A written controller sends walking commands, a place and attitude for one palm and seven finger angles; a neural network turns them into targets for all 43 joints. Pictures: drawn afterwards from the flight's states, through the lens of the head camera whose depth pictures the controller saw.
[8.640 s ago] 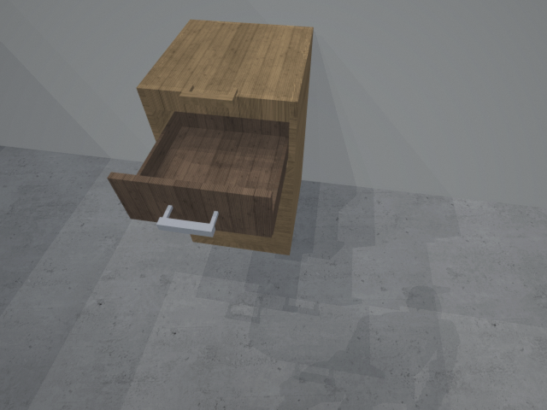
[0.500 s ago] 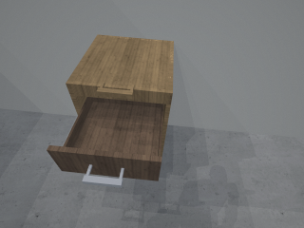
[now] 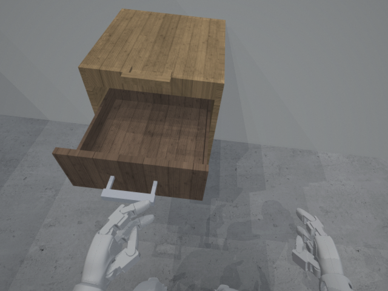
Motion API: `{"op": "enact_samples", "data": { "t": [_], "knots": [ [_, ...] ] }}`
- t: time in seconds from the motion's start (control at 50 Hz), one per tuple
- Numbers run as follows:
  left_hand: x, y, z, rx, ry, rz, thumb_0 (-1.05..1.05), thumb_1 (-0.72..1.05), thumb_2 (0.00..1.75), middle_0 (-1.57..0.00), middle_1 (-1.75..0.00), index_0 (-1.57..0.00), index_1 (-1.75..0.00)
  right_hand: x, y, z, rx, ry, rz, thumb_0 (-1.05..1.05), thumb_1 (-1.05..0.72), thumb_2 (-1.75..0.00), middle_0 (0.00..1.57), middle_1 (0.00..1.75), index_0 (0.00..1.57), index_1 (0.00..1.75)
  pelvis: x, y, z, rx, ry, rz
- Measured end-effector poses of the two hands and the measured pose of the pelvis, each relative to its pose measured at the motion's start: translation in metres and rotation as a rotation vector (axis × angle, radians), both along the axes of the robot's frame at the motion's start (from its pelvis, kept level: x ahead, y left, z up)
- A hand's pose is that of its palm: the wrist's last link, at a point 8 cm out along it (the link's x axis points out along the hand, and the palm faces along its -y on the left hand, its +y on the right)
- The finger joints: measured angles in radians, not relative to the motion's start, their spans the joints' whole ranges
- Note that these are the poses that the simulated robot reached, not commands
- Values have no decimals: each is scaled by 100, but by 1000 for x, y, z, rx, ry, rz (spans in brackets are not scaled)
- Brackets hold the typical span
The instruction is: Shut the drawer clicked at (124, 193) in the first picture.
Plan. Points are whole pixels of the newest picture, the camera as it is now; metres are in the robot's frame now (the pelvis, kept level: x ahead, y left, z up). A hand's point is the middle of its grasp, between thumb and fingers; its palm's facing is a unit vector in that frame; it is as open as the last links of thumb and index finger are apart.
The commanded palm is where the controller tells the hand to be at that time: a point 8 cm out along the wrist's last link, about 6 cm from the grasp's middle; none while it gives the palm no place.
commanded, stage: raise the hand and make a fist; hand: left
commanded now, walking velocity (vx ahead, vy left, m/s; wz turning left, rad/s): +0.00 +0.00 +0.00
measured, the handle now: (131, 189) +0.37 +0.18 -0.09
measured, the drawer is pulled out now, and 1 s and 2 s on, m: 0.27 0.27 0.27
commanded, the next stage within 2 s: bring the fist close to the handle in 1.50 s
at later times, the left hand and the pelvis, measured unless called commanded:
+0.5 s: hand (114, 249) +0.20 +0.16 +0.01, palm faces +0.05 -1.00 -0.01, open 3.6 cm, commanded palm +0.15 +0.22 +0.00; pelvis -0.01 -0.01 -0.03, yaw +0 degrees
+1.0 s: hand (116, 260) +0.18 +0.15 +0.01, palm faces -0.07 -1.00 +0.02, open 3.2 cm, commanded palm +0.16 +0.22 +0.01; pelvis +0.00 +0.02 -0.03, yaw +1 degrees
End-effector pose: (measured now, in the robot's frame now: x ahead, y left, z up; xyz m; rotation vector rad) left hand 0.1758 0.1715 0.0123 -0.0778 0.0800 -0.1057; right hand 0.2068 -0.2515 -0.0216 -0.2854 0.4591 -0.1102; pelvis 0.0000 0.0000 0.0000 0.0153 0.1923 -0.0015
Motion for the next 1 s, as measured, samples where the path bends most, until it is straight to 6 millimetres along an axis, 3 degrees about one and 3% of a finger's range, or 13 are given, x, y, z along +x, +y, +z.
{"op": "enact_samples", "data": {
  "t": [0.08,0.14,0.18,0.24,0.28,0.36,0.42,0.52,0.6,0.7,0.76,0.9,1.0],
  "knots": [
    [-42,29,-30,81,85,127,1,90,90,-52,-64,-51,-63,24,10,-13,-7,-35,69,1,-90,-90,20,30,20,30,-11,-7,-24,-12,24,20],
    [-57,53,-19,144,15,223,2,90,90,-58,-70,-57,-70,29,24,-33,16,-31,113,1,-90,-90,20,30,20,30,-18,-10,-37,-32,42,38],
    [-54,58,-2,160,-87,231,2,90,90,-61,-75,-61,-74,25,35,-49,45,-16,137,1,-90,-90,20,30,20,30,-22,-11,-43,-47,49,49],
    [-34,45,13,133,-202,131,2,90,90,-67,-81,-66,-80,8,50,-73,95,31,149,1,-90,-90,20,30,20,30,-28,-11,-48,-61,56,57],
    [-15,29,10,113,-190,14,1,90,90,-71,-85,-70,-85,-9,55,-86,126,80,128,1,-90,-89,20,30,21,30,-30,-11,-49,-61,65,53],
    [11,9,-14,78,11,-123,1,90,90,-79,-94,-78,-93,-48,49,-100,164,196,27,1,-90,-89,20,30,21,30,-28,-10,-43,-48,68,39],
    [13,17,-20,53,121,-28,1,90,90,-85,-100,-84,-100,-71,36,-99,157,267,-61,1,-90,-89,21,30,21,30,-21,-8,-35,-40,63,24],
    [-3,48,2,116,59,174,2,90,90,-95,-111,-94,-111,-85,13,-92,99,321,-120,1,-90,-89,20,30,21,30,-11,-5,-26,-36,69,17],
    [-17,54,7,148,-3,143,1,90,90,-103,-120,-102,-119,-72,3,-89,57,295,-105,1,-90,-89,20,30,20,30,-9,-1,-29,-45,81,29],
    [-22,33,-14,80,47,7,1,90,90,-113,-131,-112,-130,-41,6,-81,28,192,-75,1,-90,-90,20,30,20,30,-10,6,-37,-54,97,31],
    [-17,30,-14,78,29,3,1,90,90,-119,-137,-118,-137,-23,17,-75,30,142,-49,1,-90,-90,20,30,20,30,-9,9,-39,-55,103,29],
    [-7,50,8,100,-53,120,2,90,90,-132,-151,-131,-151,2,52,-67,90,109,31,1,-90,-90,20,30,20,30,-4,13,-37,-62,95,39],
    [-12,36,0,68,39,30,1,90,90,-137,-157,-136,-156,5,68,-62,113,113,54,1,-90,-89,20,30,21,30,-1,18,-32,-67,91,41]
  ]
}}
